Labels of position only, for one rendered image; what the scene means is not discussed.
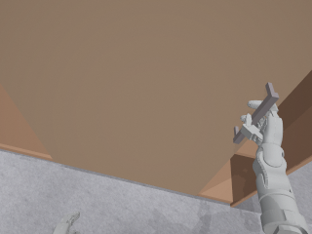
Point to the wardrobe door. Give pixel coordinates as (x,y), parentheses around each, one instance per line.
(14,130)
(149,90)

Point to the left robot hand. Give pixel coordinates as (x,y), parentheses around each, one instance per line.
(63,227)

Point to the right robot hand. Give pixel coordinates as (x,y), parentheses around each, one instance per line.
(267,130)

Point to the handle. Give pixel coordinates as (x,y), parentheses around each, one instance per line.
(268,102)

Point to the right robot forearm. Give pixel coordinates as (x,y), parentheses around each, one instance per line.
(280,214)

